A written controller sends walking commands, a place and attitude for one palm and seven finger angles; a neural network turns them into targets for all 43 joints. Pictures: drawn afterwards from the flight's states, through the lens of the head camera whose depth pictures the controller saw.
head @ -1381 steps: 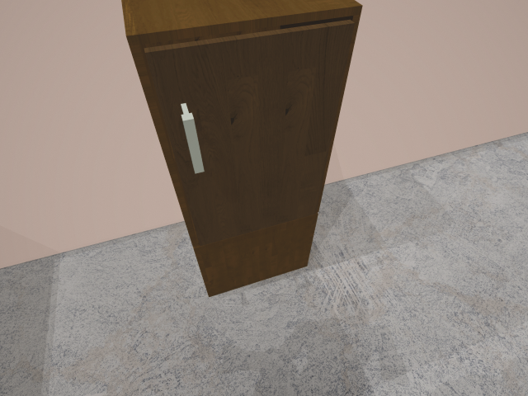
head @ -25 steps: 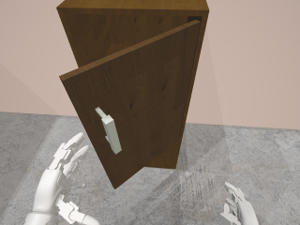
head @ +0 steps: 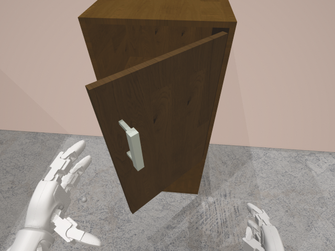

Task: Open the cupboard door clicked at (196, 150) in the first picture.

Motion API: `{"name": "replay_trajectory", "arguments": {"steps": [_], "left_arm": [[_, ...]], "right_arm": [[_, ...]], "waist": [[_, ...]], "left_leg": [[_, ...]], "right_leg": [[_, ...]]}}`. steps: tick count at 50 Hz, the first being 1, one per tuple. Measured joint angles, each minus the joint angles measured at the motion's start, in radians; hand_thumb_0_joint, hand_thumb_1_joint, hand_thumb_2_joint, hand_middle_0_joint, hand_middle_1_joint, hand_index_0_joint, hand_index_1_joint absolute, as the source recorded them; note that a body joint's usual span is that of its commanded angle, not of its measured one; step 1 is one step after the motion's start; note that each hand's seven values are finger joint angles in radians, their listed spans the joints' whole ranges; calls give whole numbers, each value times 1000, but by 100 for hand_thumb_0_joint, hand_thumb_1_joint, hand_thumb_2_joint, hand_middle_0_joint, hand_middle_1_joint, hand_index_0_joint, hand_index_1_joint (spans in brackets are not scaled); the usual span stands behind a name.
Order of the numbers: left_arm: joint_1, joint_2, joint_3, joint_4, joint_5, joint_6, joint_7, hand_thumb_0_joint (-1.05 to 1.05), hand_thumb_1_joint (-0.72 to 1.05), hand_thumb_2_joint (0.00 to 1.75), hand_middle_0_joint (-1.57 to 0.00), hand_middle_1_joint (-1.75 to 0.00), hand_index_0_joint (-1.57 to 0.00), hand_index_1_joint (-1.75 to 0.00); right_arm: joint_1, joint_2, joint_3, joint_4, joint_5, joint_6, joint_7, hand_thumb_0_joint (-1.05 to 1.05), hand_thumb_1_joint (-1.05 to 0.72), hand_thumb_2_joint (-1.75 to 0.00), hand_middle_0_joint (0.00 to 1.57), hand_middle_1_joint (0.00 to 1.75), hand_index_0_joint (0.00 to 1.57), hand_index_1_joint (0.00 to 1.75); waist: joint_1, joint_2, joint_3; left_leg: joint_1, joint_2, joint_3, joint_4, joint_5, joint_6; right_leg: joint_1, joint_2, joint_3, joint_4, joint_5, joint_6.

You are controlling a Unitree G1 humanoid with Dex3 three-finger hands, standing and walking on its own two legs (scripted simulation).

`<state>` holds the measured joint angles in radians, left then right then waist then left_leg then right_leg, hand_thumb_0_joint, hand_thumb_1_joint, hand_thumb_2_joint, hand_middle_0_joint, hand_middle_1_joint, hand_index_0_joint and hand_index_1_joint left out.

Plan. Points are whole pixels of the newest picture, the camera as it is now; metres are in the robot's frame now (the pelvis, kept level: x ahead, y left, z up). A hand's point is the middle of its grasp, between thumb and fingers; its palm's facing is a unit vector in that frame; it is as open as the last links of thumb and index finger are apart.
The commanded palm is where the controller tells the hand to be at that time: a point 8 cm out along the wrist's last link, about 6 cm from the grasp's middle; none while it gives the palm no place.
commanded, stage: draw the hand back to the body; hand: left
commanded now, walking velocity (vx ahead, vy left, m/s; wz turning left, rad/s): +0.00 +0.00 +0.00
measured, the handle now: (131, 145) +0.34 +0.12 +0.09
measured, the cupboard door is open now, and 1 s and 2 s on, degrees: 45 45 45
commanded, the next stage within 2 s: step back with the hand held close in 1.26 s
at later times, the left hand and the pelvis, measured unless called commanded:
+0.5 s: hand (46, 186) +0.20 +0.24 +0.15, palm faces +0.32 -0.88 -0.34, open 13.6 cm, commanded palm +0.15 +0.28 +0.17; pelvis +0.01 +0.01 +0.03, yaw -1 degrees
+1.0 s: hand (24, 159) +0.22 +0.26 +0.19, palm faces +0.45 -0.80 -0.39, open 8.0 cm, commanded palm +0.17 +0.30 +0.20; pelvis +0.02 +0.00 +0.04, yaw -1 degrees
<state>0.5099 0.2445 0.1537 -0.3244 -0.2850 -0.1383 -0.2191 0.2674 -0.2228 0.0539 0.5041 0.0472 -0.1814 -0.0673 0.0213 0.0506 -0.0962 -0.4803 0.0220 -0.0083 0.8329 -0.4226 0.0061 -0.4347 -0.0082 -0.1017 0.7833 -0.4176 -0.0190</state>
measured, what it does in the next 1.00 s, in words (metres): stands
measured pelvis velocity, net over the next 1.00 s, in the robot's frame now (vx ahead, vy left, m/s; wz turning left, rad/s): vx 0.02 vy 0.00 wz -0.03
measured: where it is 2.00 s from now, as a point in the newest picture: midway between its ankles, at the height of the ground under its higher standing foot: outside the picture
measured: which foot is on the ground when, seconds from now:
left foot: down 0.00-1.00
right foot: down 0.00-1.00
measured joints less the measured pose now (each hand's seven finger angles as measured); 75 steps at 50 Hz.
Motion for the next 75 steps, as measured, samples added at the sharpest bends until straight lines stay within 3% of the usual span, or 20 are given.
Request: {"name": "replay_trajectory", "arguments": {"steps": [10, 13, 16, 19, 24, 35, 51, 70, 75], "left_arm": [[14, 23, 48, -39, -21, 57, -26, -1, -47, 32, -16, -30, -16, -30], [9, 51, 28, -68, 93, 81, 109, -1, -41, 34, -16, -30, -16, -30], [23, 50, 14, -88, 166, 97, 228, -1, -34, 37, -16, -30, -16, -30], [30, 47, 7, -94, 207, 100, 292, -1, -25, 41, -17, -30, -17, -30], [22, 54, 17, -84, 236, 94, 331, -1, -9, 48, -17, -30, -17, -30], [-19, 72, 95, -65, 240, 86, 341, 0, 29, 64, -19, -30, -19, -30], [-63, 87, 179, -49, 225, 71, 338, 1, 79, 86, -21, -30, -21, -30], [-63, 83, 168, -35, 221, 62, 332, 2, 89, 90, -21, -30, -21, -31], [-34, 107, 213, -71, 228, 21, 330, 2, 89, 90, -22, -30, -21, -31]], "right_arm": [[-9, -13, 2, 25, 4, -28, -6, 1, -90, -90, 20, 30, 21, 30], [-19, -10, 5, 37, -10, -20, -26, 1, -90, -90, 20, 30, 21, 30], [-31, -3, 10, 46, -22, -4, -35, 1, -90, -90, 20, 30, 21, 30], [-40, 2, 14, 61, -33, 6, -35, 1, -90, -90, 20, 30, 21, 30], [-52, 6, 15, 91, -45, 20, -28, 1, -90, -90, 20, 30, 21, 30], [-75, 3, -4, 125, -53, 60, -13, 1, -90, -90, 20, 30, 21, 30], [-87, -7, -31, 139, -48, 87, -5, 1, -90, -90, 20, 30, 21, 30], [-85, -2, -36, 152, -47, 76, -12, 1, -90, -90, 20, 30, 21, 30], [-97, -9, -35, 113, -44, 116, -7, 1, -90, -90, 20, 30, 21, 30]], "waist": [[17, 3, 11], [31, 0, 32], [32, -2, 54], [34, -5, 73], [42, -6, 97], [50, 0, 114], [53, 8, 116], [51, 14, 127], [19, 17, 108]], "left_leg": [[64, -7, -1, -49, 20, 9], [116, -7, 6, -93, 37, 9], [174, -10, 13, -159, 65, 12], [227, -16, 20, -224, 94, 15], [301, -25, 29, -314, 131, 18], [390, -26, 39, -413, 163, 15], [421, -13, 40, -447, 171, 3], [425, 2, 38, -454, 183, -9], [341, 10, 26, -410, 176, -8]], "right_leg": [[72, -4, -1, -62, 27, 9], [120, -2, 5, -106, 46, 13], [175, -3, 12, -170, 76, 15], [224, -6, 18, -229, 103, 17], [290, -12, 26, -306, 135, 20], [370, -9, 35, -395, 165, 20], [396, 5, 38, -424, 171, 9], [404, 21, 36, -439, 187, -4], [343, 29, 25, -439, 200, -3]]}}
